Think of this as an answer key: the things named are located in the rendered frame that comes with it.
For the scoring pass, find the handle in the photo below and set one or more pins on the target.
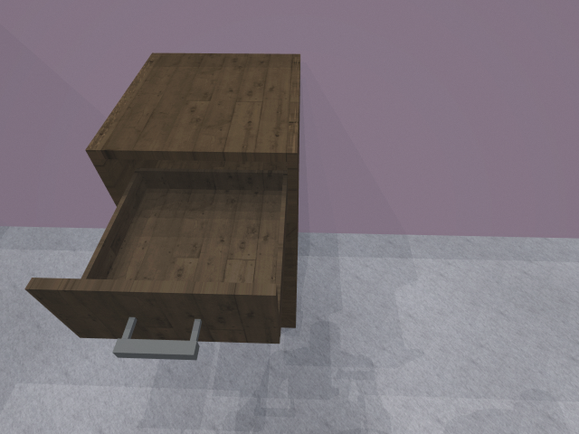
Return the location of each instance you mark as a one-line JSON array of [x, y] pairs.
[[126, 347]]

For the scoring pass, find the drawer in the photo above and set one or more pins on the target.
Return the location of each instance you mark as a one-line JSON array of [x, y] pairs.
[[183, 244]]

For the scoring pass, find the cabinet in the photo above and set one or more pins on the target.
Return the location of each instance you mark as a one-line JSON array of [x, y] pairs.
[[233, 111]]

